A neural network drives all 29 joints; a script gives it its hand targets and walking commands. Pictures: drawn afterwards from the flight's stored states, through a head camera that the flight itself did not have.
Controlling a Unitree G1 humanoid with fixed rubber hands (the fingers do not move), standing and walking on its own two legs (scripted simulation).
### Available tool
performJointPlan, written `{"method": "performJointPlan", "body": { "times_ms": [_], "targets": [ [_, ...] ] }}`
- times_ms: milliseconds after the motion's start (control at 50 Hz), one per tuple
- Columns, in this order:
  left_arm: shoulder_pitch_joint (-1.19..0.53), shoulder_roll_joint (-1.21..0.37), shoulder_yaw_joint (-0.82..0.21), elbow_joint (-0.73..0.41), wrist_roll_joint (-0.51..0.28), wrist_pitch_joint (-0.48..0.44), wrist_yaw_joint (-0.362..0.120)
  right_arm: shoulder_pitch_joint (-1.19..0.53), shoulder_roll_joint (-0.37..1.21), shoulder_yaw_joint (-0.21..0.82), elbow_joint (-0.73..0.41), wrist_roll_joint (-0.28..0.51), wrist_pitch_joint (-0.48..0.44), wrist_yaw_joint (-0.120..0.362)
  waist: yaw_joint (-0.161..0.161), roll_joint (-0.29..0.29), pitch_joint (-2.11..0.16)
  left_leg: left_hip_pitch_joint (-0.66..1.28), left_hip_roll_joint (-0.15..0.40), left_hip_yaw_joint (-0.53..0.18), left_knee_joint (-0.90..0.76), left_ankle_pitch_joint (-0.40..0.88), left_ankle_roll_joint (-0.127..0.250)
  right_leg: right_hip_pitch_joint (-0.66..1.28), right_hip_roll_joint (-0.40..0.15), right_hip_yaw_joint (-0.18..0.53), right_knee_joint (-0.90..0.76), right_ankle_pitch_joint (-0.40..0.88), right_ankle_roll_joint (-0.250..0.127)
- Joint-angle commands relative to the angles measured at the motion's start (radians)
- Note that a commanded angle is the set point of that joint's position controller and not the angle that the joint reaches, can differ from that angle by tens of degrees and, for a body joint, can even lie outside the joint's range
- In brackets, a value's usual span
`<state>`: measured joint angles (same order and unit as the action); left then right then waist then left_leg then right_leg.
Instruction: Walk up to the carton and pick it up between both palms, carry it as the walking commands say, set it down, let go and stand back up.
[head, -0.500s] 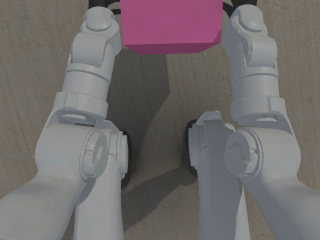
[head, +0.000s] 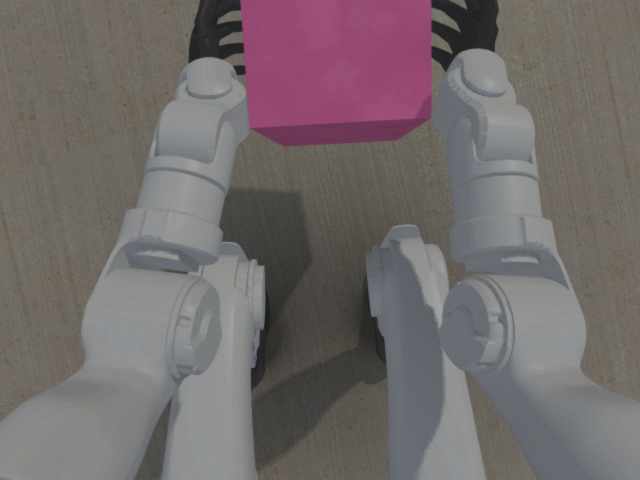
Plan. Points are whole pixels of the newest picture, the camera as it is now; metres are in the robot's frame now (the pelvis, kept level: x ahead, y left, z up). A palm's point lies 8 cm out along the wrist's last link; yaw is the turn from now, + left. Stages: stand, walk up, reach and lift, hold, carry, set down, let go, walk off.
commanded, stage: reach and lift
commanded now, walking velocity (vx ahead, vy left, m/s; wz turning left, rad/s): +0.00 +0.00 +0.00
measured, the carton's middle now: (336, 67) +0.55 -0.06 -0.17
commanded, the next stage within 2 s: none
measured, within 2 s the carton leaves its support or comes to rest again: neither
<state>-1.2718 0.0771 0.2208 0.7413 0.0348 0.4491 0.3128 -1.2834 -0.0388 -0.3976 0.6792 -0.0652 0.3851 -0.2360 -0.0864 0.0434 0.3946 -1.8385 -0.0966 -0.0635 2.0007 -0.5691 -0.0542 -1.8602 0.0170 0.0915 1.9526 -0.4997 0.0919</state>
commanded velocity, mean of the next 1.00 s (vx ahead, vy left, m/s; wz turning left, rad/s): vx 0.00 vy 0.00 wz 0.00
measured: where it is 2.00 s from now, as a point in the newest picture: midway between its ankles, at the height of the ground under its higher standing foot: (320, 340)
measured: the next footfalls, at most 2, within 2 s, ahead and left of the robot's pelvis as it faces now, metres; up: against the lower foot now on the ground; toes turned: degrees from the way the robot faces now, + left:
none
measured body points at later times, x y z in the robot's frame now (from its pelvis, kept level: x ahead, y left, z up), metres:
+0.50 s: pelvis +0.01 +0.00 +0.05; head +0.28 -0.02 +0.40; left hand +0.52 +0.08 -0.02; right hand +0.51 -0.18 -0.01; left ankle +0.13 +0.12 -0.41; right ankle +0.15 -0.15 -0.41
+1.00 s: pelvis +0.05 +0.00 +0.13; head +0.22 +0.00 +0.54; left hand +0.50 +0.09 +0.08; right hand +0.49 -0.16 +0.10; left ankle +0.13 +0.12 -0.41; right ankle +0.15 -0.15 -0.41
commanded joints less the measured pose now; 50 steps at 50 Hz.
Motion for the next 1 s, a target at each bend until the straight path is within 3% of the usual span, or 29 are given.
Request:
{"method": "performJointPlan", "body": {
  "times_ms": [0,260,280,300,320,460,580,660,700,800,880,940,980],
  "targets": [
    [-0.910,-1.196,-0.434,-0.291,-0.147,-0.100,-0.415,-0.566,1.234,0.562,-0.019,0.107,0.047,0.401,-0.024,-0.022,-2.138,0.605,-0.104,0.152,-0.322,0.146,0.024,0.765,0.142,-0.190,-0.259,0.211,-0.055],
    [-0.863,-1.208,-0.455,-0.299,-0.152,-0.095,-0.414,-0.514,1.261,0.590,-0.048,0.105,0.052,0.388,-0.023,-0.026,-2.162,0.702,-0.105,0.133,-0.398,0.176,0.025,0.880,0.149,-0.172,-0.330,0.237,-0.054],
    [-0.856,-1.206,-0.450,-0.294,-0.152,-0.095,-0.413,-0.512,1.264,0.591,-0.035,0.107,0.055,0.386,-0.014,-0.022,-2.150,0.697,-0.104,0.138,-0.402,0.170,0.026,0.890,0.147,-0.164,-0.339,0.226,-0.053],
    [-0.871,-1.205,-0.445,-0.287,-0.148,-0.094,-0.413,-0.483,1.258,0.565,0.003,0.088,0.058,0.386,-0.034,-0.028,-2.105,0.690,-0.103,0.130,-0.414,0.140,0.026,0.865,0.147,-0.169,-0.349,0.194,-0.055],
    [-0.860,-1.209,-0.438,-0.274,-0.149,-0.093,-0.413,-0.500,1.263,0.569,-0.004,0.095,0.057,0.386,-0.020,-0.024,-2.099,0.699,-0.101,0.130,-0.427,0.144,0.027,0.874,0.144,-0.164,-0.360,0.194,-0.055],
    [-0.802,-1.232,-0.433,-0.266,-0.130,-0.099,-0.409,-0.437,1.279,0.559,-0.002,0.081,0.052,0.387,-0.025,-0.017,-2.060,0.751,-0.102,0.120,-0.472,0.165,0.029,0.902,0.150,-0.163,-0.397,0.217,-0.059],
    [-0.692,-1.252,-0.369,-0.176,-0.081,-0.115,-0.407,-0.359,1.293,0.506,0.067,0.040,0.038,0.396,-0.014,-0.016,-1.869,0.701,-0.104,0.114,-0.528,0.150,0.032,0.860,0.150,-0.162,-0.436,0.204,-0.063],
    [-0.605,-1.251,-0.282,-0.081,-0.026,-0.133,-0.402,-0.289,1.277,0.420,0.156,-0.008,0.019,0.402,-0.018,-0.014,-1.609,0.651,-0.100,0.103,-0.582,0.124,0.035,0.776,0.150,-0.156,-0.486,0.172,-0.069],
    [-0.550,-1.256,-0.247,-0.053,-0.001,-0.143,-0.397,-0.266,1.276,0.399,0.179,-0.015,0.007,0.407,0.004,0.000,-1.513,0.660,-0.100,0.097,-0.616,0.144,0.035,0.758,0.147,-0.149,-0.511,0.182,-0.073],
    [-0.466,-1.222,-0.148,0.041,0.061,-0.155,-0.397,-0.171,1.270,0.298,0.291,-0.097,0.003,0.411,0.003,-0.019,-1.335,0.633,-0.100,0.088,-0.688,0.071,0.039,0.751,0.146,-0.143,-0.592,0.108,-0.074],
    [-0.436,-1.245,-0.193,0.014,0.057,-0.168,-0.398,-0.124,1.275,0.302,0.268,-0.104,-0.010,0.420,-0.019,0.013,-1.419,0.730,-0.100,0.081,-0.729,0.126,0.029,0.806,0.153,-0.158,-0.620,0.172,-0.077],
    [-0.428,-1.240,-0.200,0.006,0.056,-0.171,-0.401,-0.092,1.272,0.291,0.261,-0.121,-0.015,0.417,-0.038,0.004,-1.399,0.746,-0.101,0.075,-0.758,0.129,0.027,0.850,0.156,-0.154,-0.652,0.184,-0.077],
    [-0.414,-1.261,-0.262,-0.045,0.030,-0.177,-0.402,-0.074,1.296,0.342,0.217,-0.092,-0.022,0.420,-0.035,0.008,-1.484,0.812,-0.100,0.074,-0.767,0.197,0.021,0.920,0.157,-0.153,-0.659,0.252,-0.076]
  ]
}}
